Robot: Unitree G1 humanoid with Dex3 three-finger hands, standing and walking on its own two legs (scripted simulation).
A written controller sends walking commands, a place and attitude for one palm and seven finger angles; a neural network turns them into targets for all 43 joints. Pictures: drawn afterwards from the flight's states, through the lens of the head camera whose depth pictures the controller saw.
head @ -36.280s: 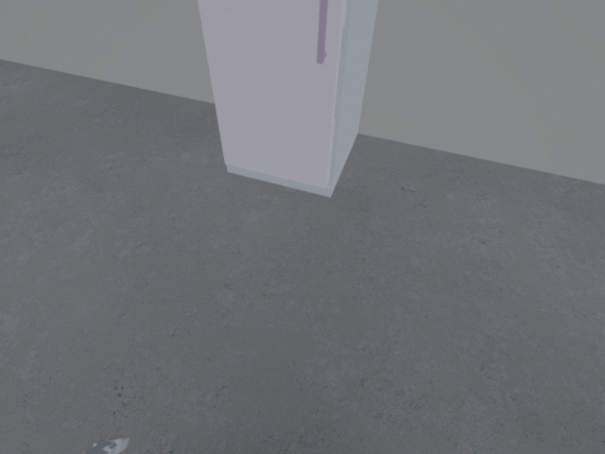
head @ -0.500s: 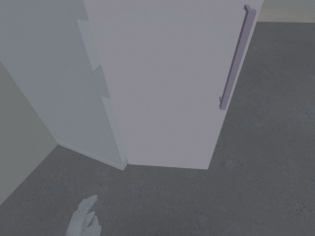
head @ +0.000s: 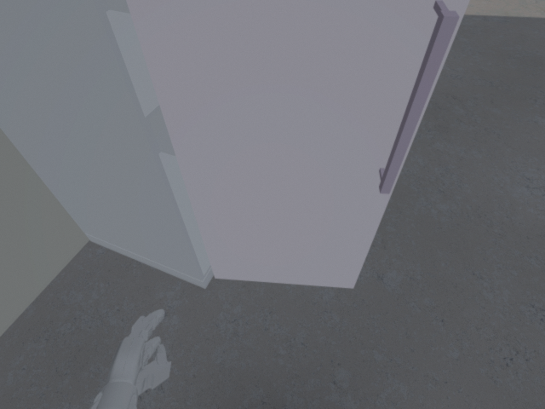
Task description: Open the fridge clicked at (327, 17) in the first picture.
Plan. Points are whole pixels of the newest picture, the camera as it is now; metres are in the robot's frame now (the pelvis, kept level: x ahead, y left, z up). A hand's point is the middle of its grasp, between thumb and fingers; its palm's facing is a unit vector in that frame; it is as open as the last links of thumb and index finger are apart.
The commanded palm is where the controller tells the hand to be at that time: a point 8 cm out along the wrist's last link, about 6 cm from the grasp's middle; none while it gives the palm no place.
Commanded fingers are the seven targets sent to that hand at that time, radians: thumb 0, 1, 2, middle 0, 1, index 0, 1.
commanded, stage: let the arm hang, fingers relaxed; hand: right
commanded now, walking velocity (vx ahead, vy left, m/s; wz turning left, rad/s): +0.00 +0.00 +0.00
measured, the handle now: (407, 115) +0.59 -0.20 +0.11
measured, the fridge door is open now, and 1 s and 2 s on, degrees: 72 72 72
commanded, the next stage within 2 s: look to check the result in 1.16 s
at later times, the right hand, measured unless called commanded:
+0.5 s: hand out of the picture -0.06 -0.18 -0.19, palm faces +0.05 +0.99 -0.16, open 7.0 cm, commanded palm none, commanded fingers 0.00 -0.90 -0.90 0.20 0.30 0.20 0.30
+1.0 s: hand out of the picture -0.01 -0.20 -0.17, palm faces +0.03 +0.98 -0.20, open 7.3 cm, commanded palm none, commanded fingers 0.00 -0.90 -0.90 0.20 0.30 0.20 0.30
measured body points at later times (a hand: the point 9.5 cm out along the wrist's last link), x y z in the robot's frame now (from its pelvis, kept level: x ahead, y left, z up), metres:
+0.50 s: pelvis -0.05 +0.00 +0.00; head -0.02 -0.03 +0.44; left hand -0.01 +0.25 -0.14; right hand -0.06 -0.23 -0.17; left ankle -0.02 +0.10 -0.74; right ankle +0.00 -0.11 -0.74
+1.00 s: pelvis -0.04 -0.02 +0.00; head -0.02 -0.02 +0.45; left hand -0.02 +0.21 -0.16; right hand -0.02 -0.25 -0.16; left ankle -0.02 +0.10 -0.74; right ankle +0.00 -0.11 -0.74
